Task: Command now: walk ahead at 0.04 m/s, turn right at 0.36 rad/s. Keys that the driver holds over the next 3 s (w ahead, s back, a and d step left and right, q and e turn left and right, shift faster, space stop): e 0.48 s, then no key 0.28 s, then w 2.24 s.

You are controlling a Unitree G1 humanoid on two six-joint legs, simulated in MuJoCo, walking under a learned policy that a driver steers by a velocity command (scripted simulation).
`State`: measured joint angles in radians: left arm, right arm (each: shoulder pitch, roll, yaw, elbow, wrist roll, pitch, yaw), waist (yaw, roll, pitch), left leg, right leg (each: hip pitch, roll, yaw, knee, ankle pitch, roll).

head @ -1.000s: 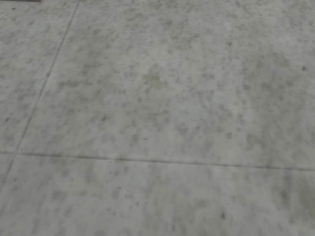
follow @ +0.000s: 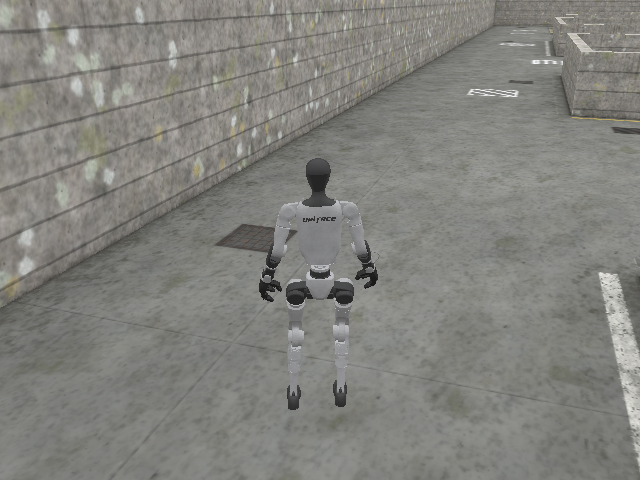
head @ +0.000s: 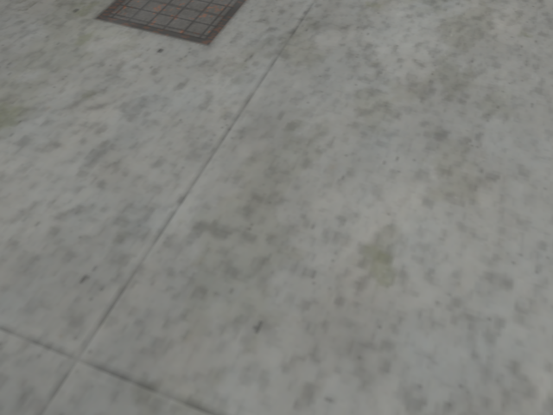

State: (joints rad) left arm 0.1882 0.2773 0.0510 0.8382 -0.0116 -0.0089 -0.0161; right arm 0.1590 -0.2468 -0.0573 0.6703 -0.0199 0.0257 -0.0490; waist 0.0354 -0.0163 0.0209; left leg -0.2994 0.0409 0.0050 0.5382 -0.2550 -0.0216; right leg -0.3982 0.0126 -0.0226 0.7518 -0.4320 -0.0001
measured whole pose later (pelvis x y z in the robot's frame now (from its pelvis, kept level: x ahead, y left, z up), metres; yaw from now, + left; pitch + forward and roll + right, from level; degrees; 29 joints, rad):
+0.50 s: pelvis +0.01 -0.04 +0.01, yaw -17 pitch +3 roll +3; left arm 0.19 0.30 0.07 0.68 -0.01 0.03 0.03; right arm 0.11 -0.29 -0.09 0.71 0.00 0.01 -0.06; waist 0.02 0.01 0.03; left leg -0.51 -0.02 -0.10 0.90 -0.33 -0.09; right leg -0.31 0.08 0.12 0.46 -0.19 -0.08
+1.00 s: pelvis +0.04 -0.03 +0.01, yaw -22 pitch +1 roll +0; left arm 0.21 0.29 0.06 0.72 -0.02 -0.02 -0.01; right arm 0.28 -0.27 -0.05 0.75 0.02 -0.01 -0.01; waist -0.03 0.00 -0.01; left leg -0.19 0.02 -0.06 0.43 -0.27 0.00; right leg -0.24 0.01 0.00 0.53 -0.34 0.00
